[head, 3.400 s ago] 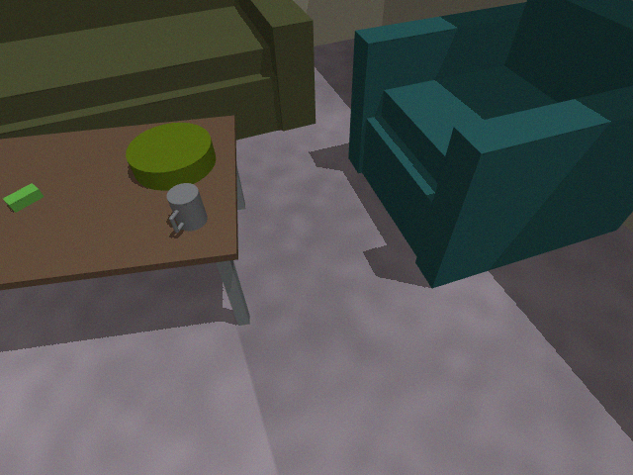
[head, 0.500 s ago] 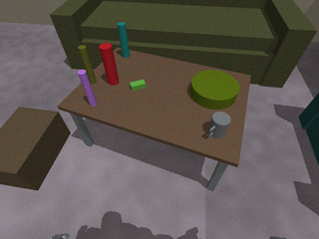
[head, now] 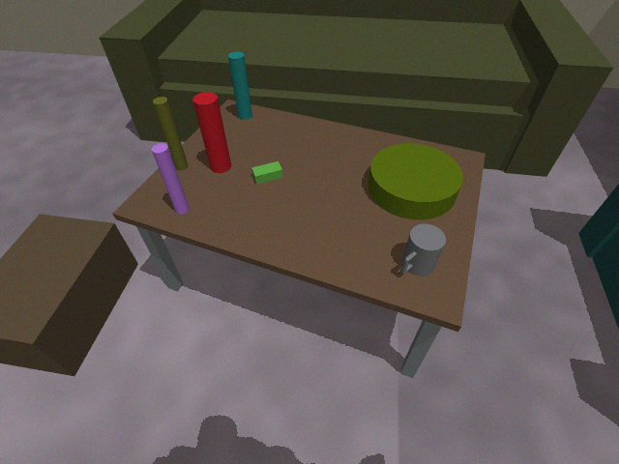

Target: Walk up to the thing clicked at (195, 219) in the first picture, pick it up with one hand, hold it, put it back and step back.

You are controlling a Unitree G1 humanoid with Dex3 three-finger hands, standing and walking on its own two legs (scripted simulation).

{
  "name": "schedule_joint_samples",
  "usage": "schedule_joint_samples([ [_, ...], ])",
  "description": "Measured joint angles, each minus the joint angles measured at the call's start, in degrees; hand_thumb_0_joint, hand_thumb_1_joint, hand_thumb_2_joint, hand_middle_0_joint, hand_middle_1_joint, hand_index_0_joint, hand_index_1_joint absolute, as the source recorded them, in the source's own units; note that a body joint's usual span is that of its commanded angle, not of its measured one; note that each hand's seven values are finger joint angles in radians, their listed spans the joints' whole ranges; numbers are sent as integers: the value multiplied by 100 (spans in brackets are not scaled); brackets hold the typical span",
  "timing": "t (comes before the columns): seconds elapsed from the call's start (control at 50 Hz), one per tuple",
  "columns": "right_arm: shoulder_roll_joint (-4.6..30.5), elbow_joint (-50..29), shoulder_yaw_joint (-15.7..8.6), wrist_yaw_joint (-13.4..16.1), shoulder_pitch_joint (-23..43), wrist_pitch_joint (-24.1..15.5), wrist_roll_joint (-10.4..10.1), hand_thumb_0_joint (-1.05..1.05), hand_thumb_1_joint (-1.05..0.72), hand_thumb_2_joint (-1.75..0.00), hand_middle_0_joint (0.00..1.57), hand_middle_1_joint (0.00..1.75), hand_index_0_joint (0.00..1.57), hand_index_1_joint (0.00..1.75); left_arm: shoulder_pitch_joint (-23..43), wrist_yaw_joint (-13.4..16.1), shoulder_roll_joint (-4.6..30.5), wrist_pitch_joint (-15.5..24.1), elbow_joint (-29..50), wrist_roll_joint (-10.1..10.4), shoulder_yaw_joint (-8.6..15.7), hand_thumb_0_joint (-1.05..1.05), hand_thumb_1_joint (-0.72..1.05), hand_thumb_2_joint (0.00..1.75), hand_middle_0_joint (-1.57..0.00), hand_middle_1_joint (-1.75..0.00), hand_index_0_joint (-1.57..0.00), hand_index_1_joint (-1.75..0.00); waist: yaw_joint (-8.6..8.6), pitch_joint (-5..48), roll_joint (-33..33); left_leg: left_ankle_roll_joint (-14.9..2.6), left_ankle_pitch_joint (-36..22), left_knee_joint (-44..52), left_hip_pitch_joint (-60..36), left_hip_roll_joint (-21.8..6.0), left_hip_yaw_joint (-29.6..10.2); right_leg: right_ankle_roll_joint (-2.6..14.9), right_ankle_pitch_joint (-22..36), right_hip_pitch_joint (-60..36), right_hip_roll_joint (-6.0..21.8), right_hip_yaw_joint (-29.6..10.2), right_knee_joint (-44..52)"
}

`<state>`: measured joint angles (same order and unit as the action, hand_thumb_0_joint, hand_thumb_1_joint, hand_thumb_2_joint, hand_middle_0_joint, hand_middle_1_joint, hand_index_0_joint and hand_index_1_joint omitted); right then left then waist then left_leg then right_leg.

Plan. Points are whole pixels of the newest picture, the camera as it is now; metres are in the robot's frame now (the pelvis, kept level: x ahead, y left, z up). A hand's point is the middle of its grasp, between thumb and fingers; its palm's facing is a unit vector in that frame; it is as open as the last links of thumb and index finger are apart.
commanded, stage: walk up
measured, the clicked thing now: (418, 253) +0.64 -0.25 -0.28
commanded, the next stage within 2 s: stand in 0.30 s
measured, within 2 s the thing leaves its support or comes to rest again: neither
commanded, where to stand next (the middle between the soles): +0.04 -0.02 m, yaw -3 degrees
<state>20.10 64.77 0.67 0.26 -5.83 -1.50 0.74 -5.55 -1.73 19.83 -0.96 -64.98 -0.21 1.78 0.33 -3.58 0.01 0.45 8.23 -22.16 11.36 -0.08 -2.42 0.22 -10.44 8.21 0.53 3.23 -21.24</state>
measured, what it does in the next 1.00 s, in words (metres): stands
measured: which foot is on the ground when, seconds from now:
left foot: down 0.00-1.00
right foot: down 0.00-1.00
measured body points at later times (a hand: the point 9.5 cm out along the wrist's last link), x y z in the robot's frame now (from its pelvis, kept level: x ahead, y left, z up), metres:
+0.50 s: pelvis +0.02 +0.00 +0.00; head +0.02 +0.00 +0.45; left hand +0.09 +0.30 -0.13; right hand +0.11 -0.29 -0.13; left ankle +0.04 +0.12 -0.74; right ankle +0.01 -0.12 -0.74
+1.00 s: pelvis +0.03 +0.00 +0.00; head +0.04 +0.00 +0.45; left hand +0.12 +0.30 -0.13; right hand +0.11 -0.30 -0.13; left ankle +0.04 +0.12 -0.74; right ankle +0.01 -0.12 -0.74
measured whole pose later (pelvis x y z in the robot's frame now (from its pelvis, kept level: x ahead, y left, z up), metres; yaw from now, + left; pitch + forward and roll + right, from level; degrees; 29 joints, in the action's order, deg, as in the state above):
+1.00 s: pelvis +0.03 +0.00 +0.00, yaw +0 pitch -2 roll +0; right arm 20.2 66.1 0.8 -0.1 -5.0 -0.6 0.7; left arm -5.0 -0.5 19.7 0.7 -65.5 -0.4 0.1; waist -0.2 -2.8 0.5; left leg 0.4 8.7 -17.9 7.1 0.2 -1.8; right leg -0.2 -11.1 4.4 0.9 2.6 -17.6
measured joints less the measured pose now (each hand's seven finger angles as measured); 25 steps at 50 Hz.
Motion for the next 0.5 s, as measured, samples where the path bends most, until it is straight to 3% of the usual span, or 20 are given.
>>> schedule_joint_samples([
  [0.3,-21,20,-15,13,111,2,-2,1,-90,-90,21,30,21,30,40,17,-9,-4,-16,0,14,1,90,90,-20,-30,-20,-30,2,7,-11,-17,7,100,-55,24,11,-26,-6,-55,24,-10,101],
  [0.5,-32,83,12,-50,150,55,1,1,-90,-90,20,30,21,30,13,69,-46,143,-101,-27,-124,1,90,90,-20,-30,-20,-30,-11,71,43,-24,1,274,-239,45,39,-50,-14,-215,48,-37,237],
])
